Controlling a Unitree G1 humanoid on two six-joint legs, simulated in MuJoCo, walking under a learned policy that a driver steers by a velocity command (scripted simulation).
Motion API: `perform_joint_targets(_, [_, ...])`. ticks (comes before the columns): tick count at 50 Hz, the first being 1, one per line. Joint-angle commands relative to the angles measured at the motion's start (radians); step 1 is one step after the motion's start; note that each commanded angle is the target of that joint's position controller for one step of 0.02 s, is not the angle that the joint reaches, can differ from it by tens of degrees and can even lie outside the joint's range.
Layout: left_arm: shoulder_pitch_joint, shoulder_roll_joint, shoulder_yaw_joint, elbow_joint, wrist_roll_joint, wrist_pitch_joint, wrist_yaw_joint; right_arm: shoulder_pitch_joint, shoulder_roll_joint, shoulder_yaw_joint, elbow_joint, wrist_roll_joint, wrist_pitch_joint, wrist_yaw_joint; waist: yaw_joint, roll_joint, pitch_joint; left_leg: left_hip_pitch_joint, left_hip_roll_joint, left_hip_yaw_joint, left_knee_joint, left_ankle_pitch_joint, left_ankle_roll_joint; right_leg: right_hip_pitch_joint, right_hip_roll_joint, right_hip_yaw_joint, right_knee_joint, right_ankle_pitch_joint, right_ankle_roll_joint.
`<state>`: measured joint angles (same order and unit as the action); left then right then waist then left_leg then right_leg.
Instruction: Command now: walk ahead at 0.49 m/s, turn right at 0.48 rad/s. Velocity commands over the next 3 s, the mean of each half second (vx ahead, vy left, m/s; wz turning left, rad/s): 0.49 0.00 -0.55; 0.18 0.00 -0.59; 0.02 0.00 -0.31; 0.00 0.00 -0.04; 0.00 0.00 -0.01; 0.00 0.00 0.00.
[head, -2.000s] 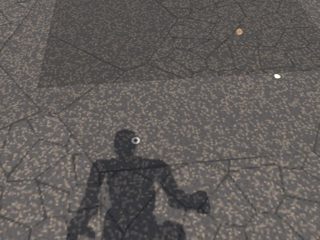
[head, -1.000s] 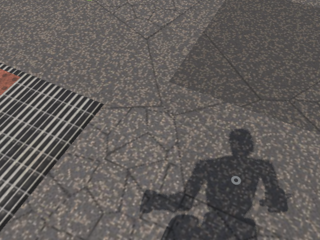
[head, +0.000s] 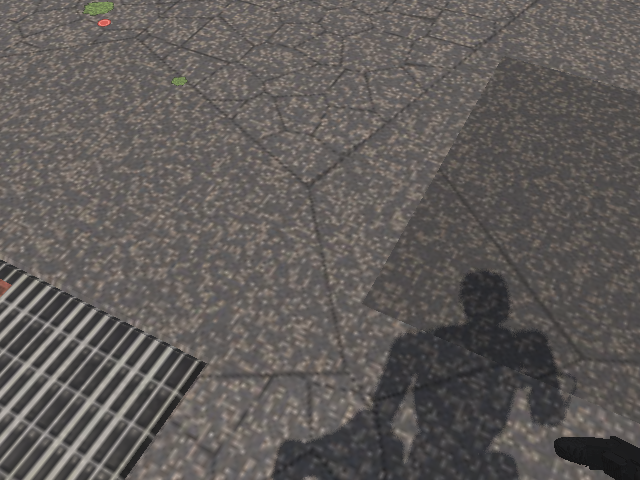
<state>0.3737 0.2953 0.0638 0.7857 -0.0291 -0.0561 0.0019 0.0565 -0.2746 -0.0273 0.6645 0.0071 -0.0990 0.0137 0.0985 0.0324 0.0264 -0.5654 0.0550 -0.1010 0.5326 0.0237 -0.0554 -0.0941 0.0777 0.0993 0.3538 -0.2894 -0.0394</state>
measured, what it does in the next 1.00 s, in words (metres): walks ahead, turning right: left foot, then right foot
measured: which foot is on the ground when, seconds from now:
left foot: up 0.00-0.04, down 0.06-0.56, up 0.58-1.00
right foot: down 0.00-0.06, up 0.08-0.54, down 0.56-1.00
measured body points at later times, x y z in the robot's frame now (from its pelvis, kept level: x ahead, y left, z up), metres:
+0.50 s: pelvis +0.26 -0.01 -0.01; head +0.29 -0.02 +0.44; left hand +0.55 +0.15 -0.08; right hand +0.18 -0.30 -0.13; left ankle +0.17 +0.15 -0.74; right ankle +0.38 -0.17 -0.71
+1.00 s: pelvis +0.41 -0.08 +0.00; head +0.43 -0.11 +0.44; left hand +0.69 +0.08 -0.09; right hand +0.41 -0.41 -0.10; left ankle +0.56 +0.01 -0.71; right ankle +0.39 -0.16 -0.74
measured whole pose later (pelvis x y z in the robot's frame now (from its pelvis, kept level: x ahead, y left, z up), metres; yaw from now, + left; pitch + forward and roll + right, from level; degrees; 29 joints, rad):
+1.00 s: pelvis +0.41 -0.08 +0.00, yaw -36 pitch +3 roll +1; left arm 0.21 0.32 0.08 0.63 -0.01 0.04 0.03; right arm 0.09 -0.30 -0.04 0.71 0.00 -0.02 -0.02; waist 0.03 0.02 0.03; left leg -0.50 -0.01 -0.13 0.72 -0.27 -0.09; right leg -0.33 0.15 0.18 0.51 -0.20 -0.07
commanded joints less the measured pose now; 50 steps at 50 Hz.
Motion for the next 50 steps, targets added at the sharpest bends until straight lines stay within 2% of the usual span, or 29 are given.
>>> perform_joint_targets(1, [-0.019,0.169,0.045,-0.064,0.002,0.003,0.010,0.005,-0.133,-0.049,-0.065,0.010,-0.026,0.004,-0.077,-0.134,-0.023,0.194,-0.026,0.023,-0.052,-0.070,0.027,-0.086,-0.253,0.237,-0.007,0.101,-0.134])
perform_joint_targets(2, [-0.021,0.143,0.037,-0.067,0.007,0.007,0.009,0.082,-0.150,-0.061,-0.045,0.009,-0.029,0.001,-0.118,-0.135,-0.054,0.305,-0.026,0.039,-0.083,-0.100,0.053,-0.106,-0.219,0.230,0.069,0.118,-0.109])
perform_joint_targets(3, [-0.019,0.087,0.017,-0.079,0.016,0.005,0.005,0.201,-0.191,-0.078,-0.031,-0.005,-0.035,-0.007,-0.177,-0.092,-0.152,0.501,0.060,-0.029,-0.082,-0.138,0.104,-0.171,-0.154,0.181,0.270,0.094,-0.073])
perform_joint_targets(4, [0.058,0.002,-0.009,-0.112,0.019,-0.005,0.003,0.321,-0.278,-0.100,-0.019,-0.027,-0.027,-0.015,-0.179,0.141,-0.312,0.847,0.296,-0.351,-0.102,-0.250,0.216,-0.449,-0.029,0.042,0.618,-0.163,-0.005])
perform_joint_targets(5, [0.090,0.037,-0.009,-0.135,-0.008,-0.013,0.004,0.371,-0.268,-0.100,0.009,-0.020,-0.015,-0.004,-0.167,0.324,-0.347,0.904,0.392,-0.681,-0.214,-0.487,0.296,-0.664,-0.032,0.028,0.848,-0.324,0.013])
perform_joint_targets(6, [0.036,0.129,0.016,-0.123,-0.019,-0.009,0.007,0.320,-0.185,-0.078,-0.004,-0.015,-0.013,-0.003,-0.183,0.179,-0.221,0.810,0.349,-0.580,-0.240,-0.559,0.263,-0.722,-0.084,0.062,0.941,-0.236,0.019])
perform_joint_targets(7, [-0.037,0.144,0.022,-0.134,-0.011,-0.002,0.007,0.274,-0.145,-0.066,-0.008,-0.013,-0.008,-0.005,-0.181,0.107,-0.138,0.706,0.308,-0.419,-0.240,-0.461,0.232,-0.723,-0.116,0.032,0.949,-0.152,0.024])
perform_joint_targets(8, [-0.067,0.133,0.024,-0.141,-0.001,0.003,0.005,0.224,-0.116,-0.056,-0.006,-0.017,-0.005,-0.005,-0.159,0.070,-0.083,0.607,0.261,-0.305,-0.261,-0.340,0.220,-0.691,-0.144,0.025,0.910,-0.086,0.031])
perform_joint_targets(10, [-0.077,0.105,0.027,-0.152,-0.002,0.018,-0.006,0.178,-0.095,-0.050,0.006,-0.021,-0.007,-0.009,-0.123,0.109,-0.031,0.489,0.213,-0.162,-0.313,-0.212,0.211,-0.620,-0.185,0.016,0.848,-0.018,0.041])
perform_joint_targets(12, [-0.091,0.071,0.021,-0.165,-0.002,0.032,-0.010,0.175,-0.105,-0.057,0.021,-0.016,-0.016,-0.011,-0.113,0.094,-0.016,0.456,0.208,-0.075,-0.350,-0.122,0.226,-0.610,-0.190,-0.003,0.812,0.015,0.051])
perform_joint_targets(15, [-0.152,0.051,0.014,-0.195,0.008,0.038,-0.014,0.189,-0.138,-0.071,0.048,-0.016,-0.019,-0.016,-0.120,0.049,0.003,0.478,0.225,0.016,-0.375,-0.023,0.245,-0.648,-0.197,-0.004,0.689,0.099,0.066])
perform_joint_targets(19, [-0.259,0.032,0.002,-0.222,0.008,0.027,-0.038,0.199,-0.172,-0.080,0.073,-0.010,-0.006,-0.024,-0.154,0.032,0.028,0.503,0.205,0.153,-0.379,0.018,0.218,-0.600,-0.184,-0.059,0.459,0.274,0.050])
perform_joint_targets(23, [-0.354,0.040,0.003,-0.264,0.004,0.027,-0.060,0.240,-0.208,-0.093,0.103,0.011,0.012,-0.024,-0.174,0.029,0.063,0.579,0.232,0.221,-0.356,0.060,0.190,-0.568,-0.166,-0.114,0.329,0.247,0.007])
perform_joint_targets(25, [-0.335,0.070,0.019,-0.273,0.016,0.028,-0.066,0.220,-0.234,-0.101,0.102,0.020,0.028,-0.029,-0.139,0.046,0.043,0.613,0.225,0.264,-0.232,0.405,0.164,-0.487,-0.112,-0.168,0.285,0.166,-0.027])
perform_joint_targets(26, [-0.268,0.097,0.035,-0.261,0.022,0.030,-0.065,0.214,-0.249,-0.106,0.099,0.027,0.035,-0.034,-0.099,0.063,-0.009,0.618,0.213,0.280,-0.114,0.593,0.148,-0.389,-0.066,-0.199,0.272,0.138,-0.047])
perform_joint_targets(27, [-0.121,0.139,0.061,-0.223,0.023,0.031,-0.060,0.198,-0.245,-0.104,0.092,0.035,0.041,-0.037,-0.016,0.049,-0.088,0.574,0.179,0.304,0.076,0.645,0.120,-0.197,-0.018,-0.215,0.202,0.215,-0.077])
perform_joint_targets(28, [0.011,0.200,0.090,-0.193,0.024,0.040,-0.040,0.216,-0.211,-0.091,0.082,0.027,0.034,-0.037,0.048,-0.009,-0.166,0.399,0.129,0.315,0.330,0.445,0.064,0.063,-0.034,-0.144,0.160,0.389,-0.117])
perform_joint_targets(29, [-0.006,0.312,0.098,-0.200,0.020,0.050,-0.015,0.307,-0.060,-0.048,0.045,-0.051,0.024,-0.024,-0.072,-0.340,-0.243,0.029,-0.015,0.290,0.700,-0.643,-0.002,0.366,-0.298,0.219,0.256,0.878,-0.228])
perform_joint_targets(30, [-0.022,0.305,0.086,-0.266,0.036,0.034,-0.028,0.357,-0.120,-0.039,0.038,-0.028,0.007,-0.013,-0.050,-0.288,-0.512,-0.092,-0.100,0.048,0.925,-0.769,-0.017,0.483,-0.476,0.638,0.124,0.695,-0.417])
perform_joint_targets(31, [-0.046,0.235,0.071,-0.266,0.032,0.025,-0.039,0.218,-0.198,-0.061,0.025,0.011,0.004,-0.012,0.001,-0.119,-0.441,-0.135,-0.046,-0.011,0.924,-0.654,-0.002,0.409,-0.420,0.524,0.068,0.645,-0.364])
perform_joint_targets(32, [-0.096,0.202,0.061,-0.252,0.017,0.019,-0.038,0.160,-0.186,-0.055,0.001,0.015,0.006,-0.021,-0.028,-0.085,-0.289,-0.171,-0.019,0.014,0.848,-0.561,0.008,0.273,-0.368,0.403,0.056,0.611,-0.318])
perform_joint_targets(33, [-0.141,0.174,0.053,-0.252,0.009,0.017,-0.033,0.157,-0.176,-0.054,0.017,-0.004,0.012,-0.035,-0.062,-0.025,-0.206,-0.147,0.016,0.015,0.784,-0.500,0.001,0.142,-0.325,0.334,0.043,0.613,-0.280])
perform_joint_targets(34, [-0.177,0.164,0.049,-0.256,0.015,0.020,-0.026,0.167,-0.186,-0.058,0.016,-0.015,0.024,-0.043,-0.095,-0.040,-0.171,-0.086,0.031,0.007,0.735,-0.463,-0.001,0.028,-0.304,0.293,0.022,0.638,-0.270])
perform_joint_targets(35, [-0.198,0.166,0.048,-0.261,0.031,0.024,-0.022,0.178,-0.191,-0.061,0.018,-0.016,0.038,-0.044,-0.119,-0.063,-0.157,-0.024,0.030,0.005,0.707,-0.444,-0.001,-0.057,-0.287,0.272,0.000,0.659,-0.263])
perform_joint_targets(37, [-0.211,0.170,0.050,-0.250,0.038,0.024,-0.013,0.198,-0.159,-0.054,0.027,-0.022,0.053,-0.048,-0.138,-0.072,-0.164,0.023,0.013,0.020,0.633,-0.427,-0.017,-0.132,-0.267,0.224,-0.003,0.746,-0.263])
perform_joint_targets(40, [-0.198,0.188,0.055,-0.232,0.026,0.039,0.008,0.157,-0.130,-0.044,0.016,-0.028,0.065,-0.053,-0.131,-0.078,-0.180,0.019,-0.017,0.021,0.506,-0.352,-0.043,-0.151,-0.234,0.202,0.011,0.732,-0.245])
perform_joint_targets(43, [-0.204,0.188,0.055,-0.230,0.016,0.064,0.025,0.093,-0.123,-0.041,0.000,-0.021,0.078,-0.048,-0.113,-0.106,-0.176,0.031,-0.039,0.004,0.387,-0.263,-0.051,-0.160,-0.200,0.229,0.010,0.499,-0.203])
perform_joint_targets(46, [-0.199,0.186,0.054,-0.228,0.019,0.080,0.031,0.029,-0.123,-0.041,-0.022,-0.012,0.079,-0.043,-0.090,-0.143,-0.137,0.042,-0.060,-0.017,0.272,-0.251,-0.046,-0.158,-0.189,0.295,0.008,0.294,-0.183])
perform_joint_targets(50, [-0.187,0.179,0.053,-0.227,0.018,0.090,0.027,0.009,-0.133,-0.048,-0.036,-0.008,0.059,-0.032,-0.078,-0.183,-0.130,0.110,-0.089,-0.025,0.125,-0.320,-0.023,-0.098,-0.195,0.383,0.076,0.376,-0.177])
